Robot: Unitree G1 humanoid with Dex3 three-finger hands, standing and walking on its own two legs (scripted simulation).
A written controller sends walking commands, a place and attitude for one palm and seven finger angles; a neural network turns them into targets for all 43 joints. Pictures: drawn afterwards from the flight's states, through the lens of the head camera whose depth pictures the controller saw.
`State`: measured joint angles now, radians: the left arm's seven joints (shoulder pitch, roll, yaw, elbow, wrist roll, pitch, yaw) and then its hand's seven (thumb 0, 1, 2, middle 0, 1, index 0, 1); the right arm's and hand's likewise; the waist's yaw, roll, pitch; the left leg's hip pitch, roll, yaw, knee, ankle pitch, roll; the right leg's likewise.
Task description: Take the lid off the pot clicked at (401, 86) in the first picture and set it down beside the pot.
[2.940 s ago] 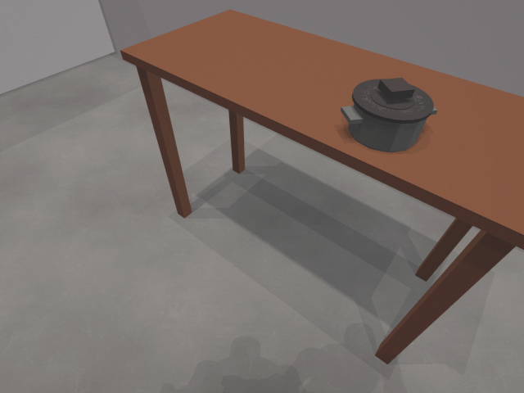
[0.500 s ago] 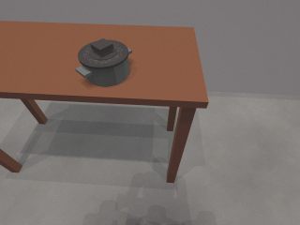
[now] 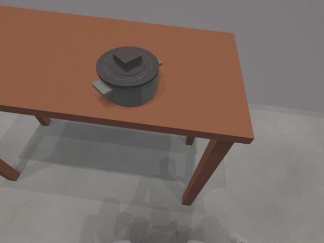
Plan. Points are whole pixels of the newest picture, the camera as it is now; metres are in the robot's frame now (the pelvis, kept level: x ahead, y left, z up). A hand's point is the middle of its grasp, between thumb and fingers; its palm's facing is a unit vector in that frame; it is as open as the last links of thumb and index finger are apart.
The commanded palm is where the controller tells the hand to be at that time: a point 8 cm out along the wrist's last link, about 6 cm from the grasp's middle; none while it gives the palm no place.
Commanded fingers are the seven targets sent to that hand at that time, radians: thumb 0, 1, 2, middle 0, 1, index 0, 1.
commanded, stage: come to a stop and stand still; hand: left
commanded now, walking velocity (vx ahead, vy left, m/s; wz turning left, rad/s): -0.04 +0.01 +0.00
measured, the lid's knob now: (127, 57) +0.52 +0.14 +0.16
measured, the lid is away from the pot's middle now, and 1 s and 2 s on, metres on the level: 0.00 0.00 0.00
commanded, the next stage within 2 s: look again from close up in 0.96 s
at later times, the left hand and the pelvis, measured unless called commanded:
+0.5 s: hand out of the picture +0.01 +0.18 -0.18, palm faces +0.06 -0.97 -0.23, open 7.3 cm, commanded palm none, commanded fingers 0.00 0.90 0.90 -0.20 -0.30 -0.20 -0.30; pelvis -0.02 -0.01 -0.01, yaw +2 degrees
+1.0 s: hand out of the picture +0.04 +0.23 -0.17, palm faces +0.00 -0.96 -0.29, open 7.4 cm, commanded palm none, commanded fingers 0.00 0.90 0.90 -0.20 -0.30 -0.20 -0.30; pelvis -0.01 +0.03 -0.01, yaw -1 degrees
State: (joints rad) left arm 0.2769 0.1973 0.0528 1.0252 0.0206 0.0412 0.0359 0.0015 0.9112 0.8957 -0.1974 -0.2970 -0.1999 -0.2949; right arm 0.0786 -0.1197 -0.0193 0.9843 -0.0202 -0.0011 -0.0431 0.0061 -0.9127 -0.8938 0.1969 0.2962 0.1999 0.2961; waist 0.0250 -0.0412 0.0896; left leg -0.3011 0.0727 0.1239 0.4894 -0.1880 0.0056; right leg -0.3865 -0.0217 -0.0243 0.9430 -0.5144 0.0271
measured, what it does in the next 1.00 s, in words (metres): steps on the spot: right foot, then left foot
